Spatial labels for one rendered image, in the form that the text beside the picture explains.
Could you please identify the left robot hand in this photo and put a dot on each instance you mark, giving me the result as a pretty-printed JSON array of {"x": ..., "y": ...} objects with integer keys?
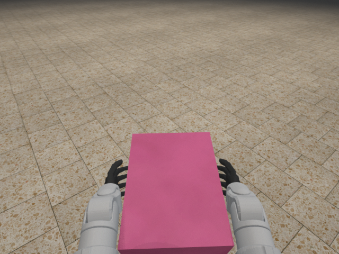
[{"x": 113, "y": 172}]

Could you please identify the right robot hand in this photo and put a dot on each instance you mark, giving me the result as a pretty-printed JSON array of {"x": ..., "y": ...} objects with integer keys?
[{"x": 229, "y": 176}]

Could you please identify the right robot forearm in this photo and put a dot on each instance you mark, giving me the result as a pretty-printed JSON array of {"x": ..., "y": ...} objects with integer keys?
[{"x": 250, "y": 224}]

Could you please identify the carton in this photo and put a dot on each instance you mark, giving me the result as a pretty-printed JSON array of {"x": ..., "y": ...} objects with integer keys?
[{"x": 173, "y": 201}]

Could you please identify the left robot forearm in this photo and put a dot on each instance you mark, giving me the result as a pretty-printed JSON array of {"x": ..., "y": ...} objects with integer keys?
[{"x": 100, "y": 223}]

